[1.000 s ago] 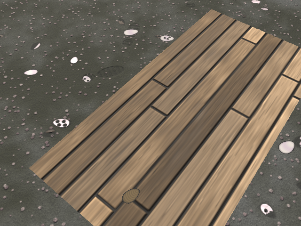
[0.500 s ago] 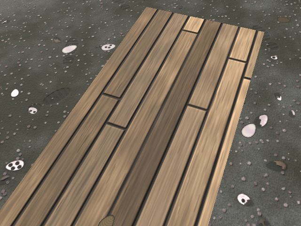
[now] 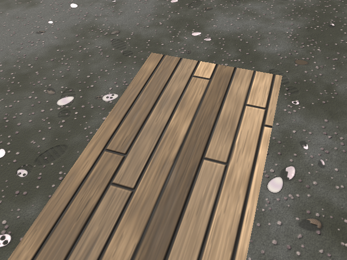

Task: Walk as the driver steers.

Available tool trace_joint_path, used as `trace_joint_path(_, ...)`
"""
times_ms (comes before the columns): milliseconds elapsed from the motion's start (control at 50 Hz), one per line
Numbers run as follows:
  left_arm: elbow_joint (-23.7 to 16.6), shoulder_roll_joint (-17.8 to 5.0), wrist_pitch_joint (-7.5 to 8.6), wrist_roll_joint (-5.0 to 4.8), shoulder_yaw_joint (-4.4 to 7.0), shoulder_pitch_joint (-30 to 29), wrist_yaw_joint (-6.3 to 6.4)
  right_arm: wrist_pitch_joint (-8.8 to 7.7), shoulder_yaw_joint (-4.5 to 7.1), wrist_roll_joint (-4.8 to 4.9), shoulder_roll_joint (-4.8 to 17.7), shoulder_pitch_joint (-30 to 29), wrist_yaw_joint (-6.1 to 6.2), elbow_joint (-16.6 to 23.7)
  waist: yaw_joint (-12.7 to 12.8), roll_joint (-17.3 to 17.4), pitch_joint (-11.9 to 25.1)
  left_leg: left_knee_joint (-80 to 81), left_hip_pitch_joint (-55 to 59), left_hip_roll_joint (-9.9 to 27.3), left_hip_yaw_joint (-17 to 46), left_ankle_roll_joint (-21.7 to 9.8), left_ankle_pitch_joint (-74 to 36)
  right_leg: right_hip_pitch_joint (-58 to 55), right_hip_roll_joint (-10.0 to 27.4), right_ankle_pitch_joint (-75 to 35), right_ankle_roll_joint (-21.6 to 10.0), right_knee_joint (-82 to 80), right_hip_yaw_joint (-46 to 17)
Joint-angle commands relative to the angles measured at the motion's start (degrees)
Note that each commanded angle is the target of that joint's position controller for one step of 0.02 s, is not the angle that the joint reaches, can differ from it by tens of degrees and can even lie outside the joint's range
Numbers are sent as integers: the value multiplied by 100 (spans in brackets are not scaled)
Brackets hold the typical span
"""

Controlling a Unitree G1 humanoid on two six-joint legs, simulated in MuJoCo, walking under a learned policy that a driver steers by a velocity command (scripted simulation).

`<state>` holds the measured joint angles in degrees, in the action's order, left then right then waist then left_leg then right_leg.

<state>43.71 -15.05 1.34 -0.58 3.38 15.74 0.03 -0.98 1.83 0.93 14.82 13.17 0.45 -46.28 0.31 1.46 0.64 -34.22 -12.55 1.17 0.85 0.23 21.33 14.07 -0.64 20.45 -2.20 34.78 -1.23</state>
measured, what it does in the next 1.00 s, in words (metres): walks ahead, turning left: left foot, then right foot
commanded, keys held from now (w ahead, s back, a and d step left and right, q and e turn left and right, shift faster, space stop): w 0.14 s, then w+q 0.66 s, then w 0.20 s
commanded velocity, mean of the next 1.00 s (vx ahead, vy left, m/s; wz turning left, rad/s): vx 0.45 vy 0.00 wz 0.32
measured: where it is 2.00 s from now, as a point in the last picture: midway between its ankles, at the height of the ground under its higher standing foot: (120, 173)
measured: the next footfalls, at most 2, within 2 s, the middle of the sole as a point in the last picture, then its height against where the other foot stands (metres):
left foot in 0.42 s outside the picture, level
right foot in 0.94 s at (177, 229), level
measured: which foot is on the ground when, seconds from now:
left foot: down 0.00-0.02, up 0.04-0.40, down 0.42-0.96, up 0.98-1.00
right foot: down 0.00-0.42, up 0.44-0.92, down 0.94-1.00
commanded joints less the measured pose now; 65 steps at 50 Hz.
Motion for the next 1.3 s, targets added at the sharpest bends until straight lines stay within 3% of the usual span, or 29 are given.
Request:
trace_joint_path(20,-41,-788,298,-25,224,711,-16,-182,98,45,452,-977,-7,690,384,-610,-676,3,-1713,78,173,-362,778,-712,659,1096,-633,-1385,-1312)
trace_joint_path(40,2,-1218,327,-19,331,1079,-59,-319,92,45,402,-1064,-12,849,445,-1720,-593,-1291,-2539,-373,-349,-118,430,-1390,1542,1119,-1168,-2110,-3038)
trace_joint_path(60,-11,-1149,376,26,303,1297,-78,-421,161,73,667,-1243,-21,922,615,-1708,-635,-2293,-3389,-283,99,-149,1293,-1808,2041,410,-1562,-2312,-3902)
trace_joint_path(120,-60,-857,414,28,202,1144,-29,-524,176,75,590,-1058,-148,804,385,-552,-316,-3008,-4129,273,279,-423,333,-2451,1872,-570,-1249,-2085,-2868)
trace_joint_path(180,-62,-627,293,28,110,943,23,-469,118,58,417,-1292,-332,826,364,-722,-418,-1844,-3413,360,-26,-245,-553,-1885,1435,-1519,-916,-2440,-1541)
trace_joint_path(240,-34,-855,287,31,159,946,80,-405,20,53,214,-1566,-414,918,447,-719,-452,-714,-2544,195,-257,-105,-1495,-1324,1216,-1704,-744,-2637,-667)
trace_joint_path(360,137,-1085,308,-43,265,871,72,-305,120,60,614,-1650,-413,1130,242,-772,-617,-11,-1768,-9,-311,-486,-1687,-1411,1578,-2787,-517,-2447,27)
trace_joint_path(420,51,-1110,208,33,259,813,167,-240,455,48,1124,115,-334,683,-651,-583,523,61,741,-554,-563,-885,-1524,-888,1176,-5149,-98,105,742)
trace_joint_path(440,-190,-862,234,135,163,917,206,-190,607,34,1624,925,-237,587,-837,363,1112,249,2490,540,1362,-1382,-868,822,755,-3295,209,2177,873)
trace_joint_path(460,-324,-251,400,153,-59,1339,133,-231,573,65,1850,964,-285,597,-400,1510,1877,1526,3445,1706,4564,-2212,888,2369,-247,1136,427,3790,37)
trace_joint_path(480,-372,-830,549,-68,70,684,65,-273,457,73,1355,835,-273,634,-670,903,1410,2018,3151,1661,4679,-1982,1401,3016,27,946,320,4319,-611)
trace_joint_path(500,-514,-1006,646,-197,106,218,29,-304,415,12,1210,559,-253,659,-594,601,649,2037,2400,1518,3867,-1771,914,3257,267,406,185,4190,-491)
trace_joint_path(520,-535,-954,706,-94,86,31,66,-323,396,-22,1155,237,-242,741,-395,12,368,2015,1616,1291,3274,-1652,166,2981,502,-43,128,3815,-453)
trace_joint_path(540,-524,-940,704,43,121,29,101,-331,366,-87,1059,-26,-243,822,-167,-106,171,2076,936,1079,2809,-1593,-475,2634,653,-317,141,3409,-464)
trace_joint_path(560,-539,-935,650,85,141,104,100,-340,343,-149,978,-194,-230,906,21,72,159,2193,502,920,2588,-1597,-820,2287,745,-468,158,3217,-521)
trace_joint_path(620,-594,-779,473,172,129,74,109,-376,341,-49,898,-186,-169,909,137,148,13,2412,-143,700,2023,-1690,-1399,2130,741,-745,369,2618,-370)
trace_joint_path(740,-1008,-469,530,161,5,-1372,57,-303,410,49,1107,522,7,646,-381,144,-209,2248,-311,313,1553,-1307,-1722,1942,323,-2672,591,227,-250)
trace_joint_path(820,-1162,-553,624,54,5,-1950,-81,-209,398,94,1057,958,60,464,-568,229,-211,1834,309,483,1945,-1244,-1640,1803,121,-2716,513,-536,-327)
trace_joint_path(900,-1115,-722,694,49,78,-1734,-151,-107,399,26,1024,1079,89,358,-411,536,-115,1209,1080,776,2251,-1119,-2699,1361,49,-1869,198,-877,-223)
trace_joint_path(920,-1002,-846,715,72,153,-1280,-119,-99,378,23,976,1001,69,386,-150,534,141,762,1125,594,2102,-1009,-3616,661,-64,-1824,1,-1151,-43)
trace_joint_path(940,-896,-1040,736,128,234,-525,-78,-113,310,-23,831,884,33,465,250,506,803,-233,730,363,1911,-859,-3833,-696,353,-2014,-344,-949,-337)
trace_joint_path(960,-774,-1525,725,229,366,401,-41,-166,200,-46,553,1208,22,584,435,-415,1796,-2061,-834,-268,1356,-484,-2580,-2910,1497,-2032,-1086,-700,-1931)
trace_joint_path(980,-427,-1411,641,74,391,916,-104,-216,114,45,422,1756,21,478,377,-1882,2258,-3641,-2318,-792,940,-184,1003,-3935,2392,-879,-1741,-1273,-3991)
trace_joint_path(1000,-481,-957,603,-55,256,744,-114,-257,212,110,924,1362,14,509,473,-1154,1467,-4102,-2986,-434,1181,-206,960,-3401,2290,78,-1510,-1575,-4009)
trace_joint_path(1040,-515,-703,511,46,147,123,-95,-292,227,44,952,286,-9,774,366,-311,124,-3849,-3102,-23,771,-174,135,-1855,1778,-603,-1184,-1918,-2616)
trace_joint_path(1060,-500,-602,511,85,103,-38,-95,-303,252,-45,901,134,-22,815,214,-298,-83,-3452,-2955,192,681,-162,-126,-1404,1572,-1074,-1116,-2067,-2237)
trace_joint_path(1120,-398,-590,535,57,88,-92,-123,-272,182,-27,553,331,-75,770,-33,-651,-85,-2742,-2468,384,419,-69,-308,-806,1280,-1888,-1117,-2404,-1592)
trace_joint_path(1220,-191,-1051,481,-5,197,36,-73,-339,21,-67,281,-529,-122,1021,165,-670,-213,-846,-2126,449,158,50,-1658,-425,1151,-2338,-1108,-2696,-793)
trace_joint_path(1300,80,-1097,398,-102,196,550,-65,-396,57,-7,430,-1270,-198,1203,443,-565,-330,78,-1806,206,41,6,-2441,-695,1175,-2217,-881,-2578,-606)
